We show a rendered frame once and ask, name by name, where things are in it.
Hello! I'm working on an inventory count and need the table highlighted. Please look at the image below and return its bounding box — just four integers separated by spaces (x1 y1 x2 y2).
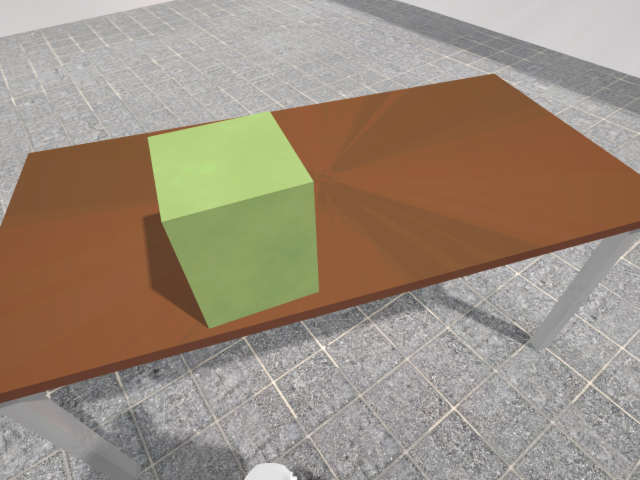
0 74 640 480

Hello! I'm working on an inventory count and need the carton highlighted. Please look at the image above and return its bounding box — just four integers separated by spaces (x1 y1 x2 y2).
148 111 319 329

